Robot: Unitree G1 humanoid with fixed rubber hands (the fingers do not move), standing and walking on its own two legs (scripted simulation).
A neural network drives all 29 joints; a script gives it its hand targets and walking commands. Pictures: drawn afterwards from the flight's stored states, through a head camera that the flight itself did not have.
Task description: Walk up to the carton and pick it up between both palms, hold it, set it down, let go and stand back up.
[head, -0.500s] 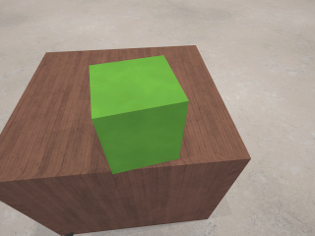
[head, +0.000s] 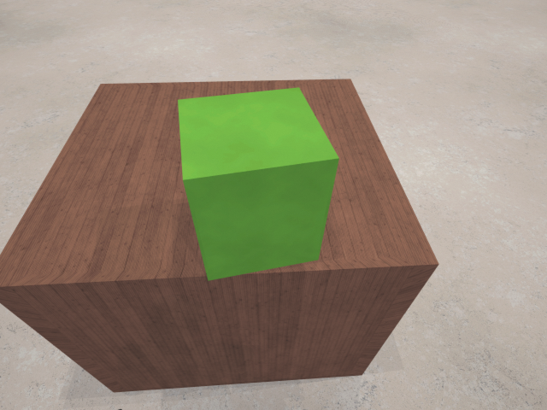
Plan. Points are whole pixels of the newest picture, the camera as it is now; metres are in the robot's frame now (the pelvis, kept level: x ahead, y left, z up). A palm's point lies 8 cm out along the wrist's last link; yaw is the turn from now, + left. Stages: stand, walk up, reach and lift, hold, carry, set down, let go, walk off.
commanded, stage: walk up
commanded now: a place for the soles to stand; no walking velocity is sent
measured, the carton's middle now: (252, 185) +0.48 +0.05 +0.06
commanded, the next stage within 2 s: reach and lift in 0.94 s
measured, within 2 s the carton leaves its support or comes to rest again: neither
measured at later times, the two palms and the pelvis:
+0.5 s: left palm out of the picture +0.10 +0.26 -0.10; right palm out of the picture +0.10 -0.27 -0.10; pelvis +0.02 +0.00 +0.00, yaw +2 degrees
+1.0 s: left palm out of the picture +0.09 +0.27 -0.10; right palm out of the picture +0.13 -0.27 -0.10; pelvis +0.01 -0.01 +0.00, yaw +5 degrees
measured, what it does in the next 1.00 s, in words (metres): stands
